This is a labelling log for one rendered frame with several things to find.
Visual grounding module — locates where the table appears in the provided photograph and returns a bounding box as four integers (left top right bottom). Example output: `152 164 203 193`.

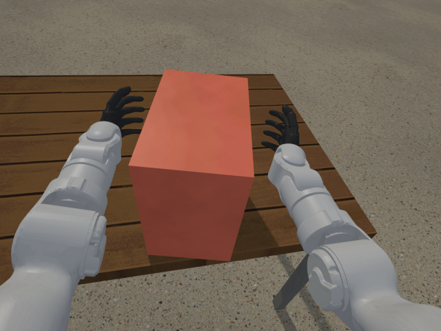
0 74 377 310

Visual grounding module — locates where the carton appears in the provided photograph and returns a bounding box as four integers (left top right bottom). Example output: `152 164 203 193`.
128 69 254 261

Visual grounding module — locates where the robot left hand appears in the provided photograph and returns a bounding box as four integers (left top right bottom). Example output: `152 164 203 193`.
100 86 145 138

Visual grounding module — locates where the left robot upper arm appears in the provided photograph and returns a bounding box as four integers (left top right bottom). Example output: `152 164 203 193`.
0 203 107 331

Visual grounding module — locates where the right robot upper arm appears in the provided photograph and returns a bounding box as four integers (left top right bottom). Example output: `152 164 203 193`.
307 239 441 331

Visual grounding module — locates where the right robot forearm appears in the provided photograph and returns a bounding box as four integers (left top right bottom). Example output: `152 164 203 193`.
268 143 398 282

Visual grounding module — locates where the robot right hand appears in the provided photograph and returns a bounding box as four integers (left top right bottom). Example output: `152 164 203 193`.
261 104 300 152

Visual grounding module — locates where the left robot forearm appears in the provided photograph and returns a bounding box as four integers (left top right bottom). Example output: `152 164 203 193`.
11 121 122 270

